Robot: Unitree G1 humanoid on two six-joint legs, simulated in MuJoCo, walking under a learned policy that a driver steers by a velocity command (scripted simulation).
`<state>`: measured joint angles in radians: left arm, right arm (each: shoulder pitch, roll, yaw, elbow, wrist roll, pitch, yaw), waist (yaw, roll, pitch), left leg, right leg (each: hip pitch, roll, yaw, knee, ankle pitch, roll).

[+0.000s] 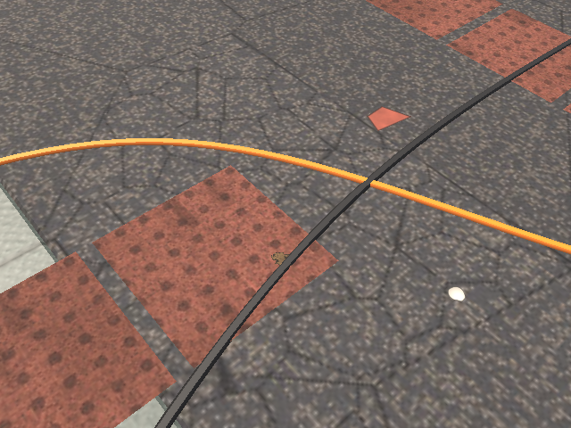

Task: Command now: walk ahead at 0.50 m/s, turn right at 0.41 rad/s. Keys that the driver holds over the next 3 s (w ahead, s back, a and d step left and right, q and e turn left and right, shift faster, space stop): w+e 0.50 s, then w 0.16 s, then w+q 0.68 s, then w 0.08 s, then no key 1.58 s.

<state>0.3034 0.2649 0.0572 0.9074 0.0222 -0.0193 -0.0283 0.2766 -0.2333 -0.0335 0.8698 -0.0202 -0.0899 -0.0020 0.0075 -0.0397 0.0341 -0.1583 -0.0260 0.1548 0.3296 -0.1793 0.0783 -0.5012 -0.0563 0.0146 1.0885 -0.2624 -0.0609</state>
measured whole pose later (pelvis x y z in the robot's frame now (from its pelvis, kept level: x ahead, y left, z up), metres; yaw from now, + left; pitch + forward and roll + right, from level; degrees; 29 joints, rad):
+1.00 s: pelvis +0.54 -0.10 -0.02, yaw -16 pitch +0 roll +0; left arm 0.32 0.26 0.03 0.91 0.03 -0.08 0.00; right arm 0.19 -0.27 -0.05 0.83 -0.01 -0.04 0.03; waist 0.01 -0.02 0.06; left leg -0.37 -0.09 0.05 0.53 -0.17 0.11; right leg -0.24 0.06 0.00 1.15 -0.37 -0.06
